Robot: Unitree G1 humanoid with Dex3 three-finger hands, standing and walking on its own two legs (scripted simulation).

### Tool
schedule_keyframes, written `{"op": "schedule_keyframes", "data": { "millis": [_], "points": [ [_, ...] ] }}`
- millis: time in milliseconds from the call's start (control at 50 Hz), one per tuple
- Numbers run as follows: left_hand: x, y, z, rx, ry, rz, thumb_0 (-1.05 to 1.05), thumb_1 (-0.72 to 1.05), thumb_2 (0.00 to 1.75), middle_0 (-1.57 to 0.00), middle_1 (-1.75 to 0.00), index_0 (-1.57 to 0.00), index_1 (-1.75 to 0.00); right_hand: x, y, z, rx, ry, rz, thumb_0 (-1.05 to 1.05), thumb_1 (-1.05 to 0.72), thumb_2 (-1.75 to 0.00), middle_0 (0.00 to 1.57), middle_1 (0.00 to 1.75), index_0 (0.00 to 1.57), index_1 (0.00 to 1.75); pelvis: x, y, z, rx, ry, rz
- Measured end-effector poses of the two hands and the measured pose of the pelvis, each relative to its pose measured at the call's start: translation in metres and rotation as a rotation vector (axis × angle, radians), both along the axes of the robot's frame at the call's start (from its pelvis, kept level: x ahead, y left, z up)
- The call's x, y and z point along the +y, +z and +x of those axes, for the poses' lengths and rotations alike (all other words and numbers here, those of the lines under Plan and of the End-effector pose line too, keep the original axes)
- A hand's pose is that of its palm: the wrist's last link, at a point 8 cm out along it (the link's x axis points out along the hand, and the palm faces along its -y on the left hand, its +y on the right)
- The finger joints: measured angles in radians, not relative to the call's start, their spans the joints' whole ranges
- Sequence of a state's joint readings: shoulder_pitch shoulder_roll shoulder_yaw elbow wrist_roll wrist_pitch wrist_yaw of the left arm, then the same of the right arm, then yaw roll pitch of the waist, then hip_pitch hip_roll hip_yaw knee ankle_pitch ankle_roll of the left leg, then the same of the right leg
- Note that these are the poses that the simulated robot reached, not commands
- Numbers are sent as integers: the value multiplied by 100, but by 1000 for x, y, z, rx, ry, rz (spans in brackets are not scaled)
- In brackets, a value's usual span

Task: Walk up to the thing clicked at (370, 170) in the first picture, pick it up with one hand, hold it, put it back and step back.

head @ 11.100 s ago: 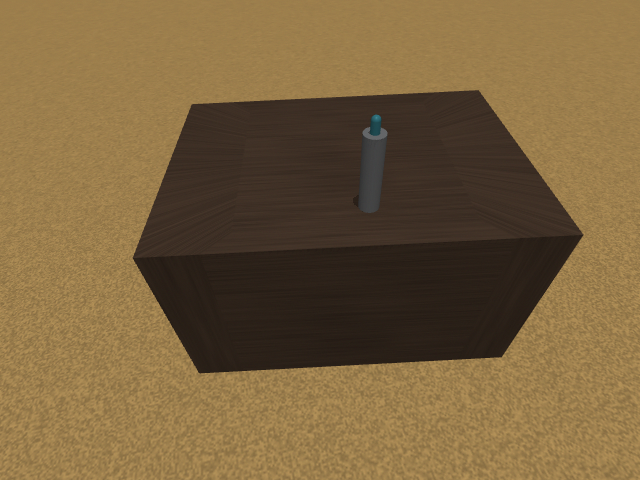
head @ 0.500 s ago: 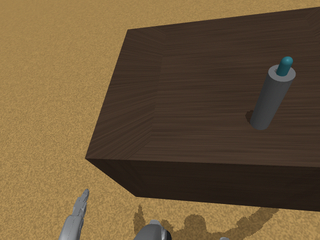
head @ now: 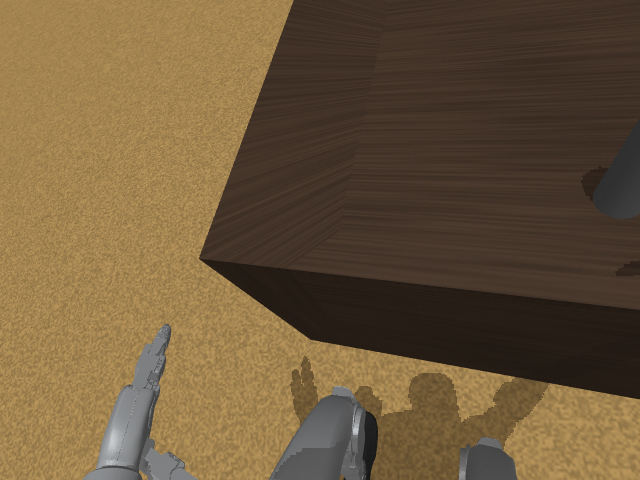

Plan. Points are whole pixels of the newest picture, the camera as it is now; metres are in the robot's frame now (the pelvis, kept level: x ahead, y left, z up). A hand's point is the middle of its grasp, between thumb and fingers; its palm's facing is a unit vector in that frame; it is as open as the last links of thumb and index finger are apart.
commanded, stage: close in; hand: right
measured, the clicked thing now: out of the picture +0.51 -0.23 +0.07
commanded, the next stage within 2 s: rest palm in 0.34 s
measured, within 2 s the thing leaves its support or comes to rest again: leaves its support in 1.78 s
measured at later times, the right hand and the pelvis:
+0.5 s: hand out of the picture +0.49 -0.23 +0.01, palm faces +0.16 +0.99 +0.04, open 17.3 cm; pelvis +0.00 +0.00 +0.00, yaw +0 degrees
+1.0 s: hand out of the picture +0.52 -0.23 +0.02, palm faces +0.19 +0.98 +0.04, open 14.3 cm; pelvis +0.01 +0.00 +0.00, yaw +0 degrees
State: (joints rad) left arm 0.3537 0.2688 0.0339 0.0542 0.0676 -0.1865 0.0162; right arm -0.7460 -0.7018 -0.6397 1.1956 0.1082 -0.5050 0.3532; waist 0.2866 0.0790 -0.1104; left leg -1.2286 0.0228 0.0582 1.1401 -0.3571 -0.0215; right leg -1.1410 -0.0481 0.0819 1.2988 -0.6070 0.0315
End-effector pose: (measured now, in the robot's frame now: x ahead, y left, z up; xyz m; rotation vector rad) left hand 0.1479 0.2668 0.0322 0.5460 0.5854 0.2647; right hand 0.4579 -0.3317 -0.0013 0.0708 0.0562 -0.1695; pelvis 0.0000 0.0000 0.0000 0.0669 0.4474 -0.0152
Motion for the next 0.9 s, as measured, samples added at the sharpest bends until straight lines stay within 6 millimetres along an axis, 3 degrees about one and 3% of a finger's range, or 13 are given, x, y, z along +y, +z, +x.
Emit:
{"op": "schedule_keyframes", "data": {
  "millis": [100,220,400,520,640,900],
  "points": [
    [-5,-3,-3,-12,13,-29,-1,-53,4,-6,-5,-7,-5,16,15,15,-25,18,-19,-1,58,-4,5,5,5,5,-1,-2,3,7,9,5],
    [-14,-4,-2,-44,9,-100,-1,-53,4,-6,-5,-7,-5,26,26,7,21,9,-20,-1,58,-5,4,6,5,6,-4,2,6,-13,9,0],
    [-13,9,4,-79,-47,-76,-1,-54,4,-6,-5,-7,-5,39,18,-8,16,4,-14,-1,54,-4,5,5,5,5,0,2,0,-32,1,-12],
    [-6,7,-7,-29,-21,-47,0,-54,5,-6,-5,-7,-5,50,16,0,-9,9,-29,-1,50,-4,6,5,6,5,2,0,-3,-23,-1,-9],
    [-1,3,-12,-17,22,-55,-1,-57,7,-6,-4,-5,-6,64,28,10,-8,15,-30,-1,50,-2,9,3,9,3,0,3,1,-25,4,-8],
    [-14,11,9,-85,-35,-89,-1,-56,7,-5,-4,-5,-5,56,24,19,12,-19,-39,-1,49,-6,43,22,42,22,2,3,4,-19,3,-15]
  ]
}}
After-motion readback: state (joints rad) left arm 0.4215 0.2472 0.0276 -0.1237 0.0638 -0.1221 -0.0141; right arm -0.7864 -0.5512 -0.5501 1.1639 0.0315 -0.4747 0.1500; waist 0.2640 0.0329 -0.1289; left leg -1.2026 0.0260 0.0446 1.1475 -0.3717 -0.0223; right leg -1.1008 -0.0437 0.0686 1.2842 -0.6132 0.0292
